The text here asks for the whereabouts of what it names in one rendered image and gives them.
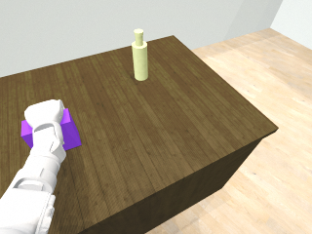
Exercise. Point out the table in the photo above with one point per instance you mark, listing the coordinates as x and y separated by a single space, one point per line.
149 149

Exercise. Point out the sponge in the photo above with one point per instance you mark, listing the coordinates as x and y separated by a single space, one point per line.
70 133

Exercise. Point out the robot left upper arm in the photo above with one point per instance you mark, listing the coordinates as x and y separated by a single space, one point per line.
26 211

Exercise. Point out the left robot forearm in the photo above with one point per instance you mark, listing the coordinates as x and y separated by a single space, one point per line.
41 168

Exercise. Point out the robot left hand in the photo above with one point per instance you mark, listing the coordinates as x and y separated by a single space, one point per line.
49 110

